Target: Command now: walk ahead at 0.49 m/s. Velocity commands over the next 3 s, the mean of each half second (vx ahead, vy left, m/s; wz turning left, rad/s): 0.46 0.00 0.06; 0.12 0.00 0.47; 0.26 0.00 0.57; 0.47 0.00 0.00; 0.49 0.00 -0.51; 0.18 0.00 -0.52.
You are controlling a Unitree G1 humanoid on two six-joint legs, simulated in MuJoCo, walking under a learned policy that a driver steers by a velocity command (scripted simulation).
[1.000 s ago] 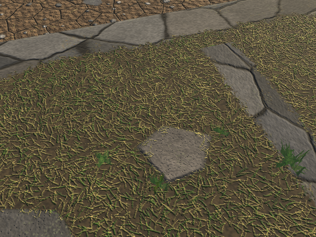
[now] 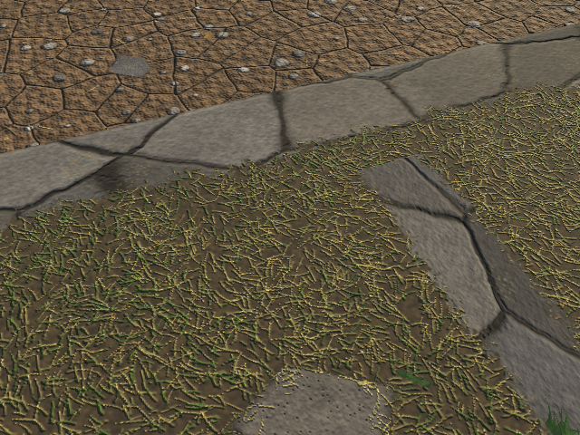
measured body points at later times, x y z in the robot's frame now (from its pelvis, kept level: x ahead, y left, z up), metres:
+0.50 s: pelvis +0.27 -0.08 +0.00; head +0.30 -0.10 +0.45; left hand +0.33 +0.18 -0.13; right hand +0.36 -0.35 -0.14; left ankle +0.27 +0.08 -0.66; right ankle +0.30 -0.16 -0.75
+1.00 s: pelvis +0.39 -0.04 -0.01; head +0.43 -0.01 +0.44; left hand +0.47 +0.26 -0.13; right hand +0.60 -0.27 -0.11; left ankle +0.44 +0.05 -0.75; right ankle +0.42 -0.20 -0.68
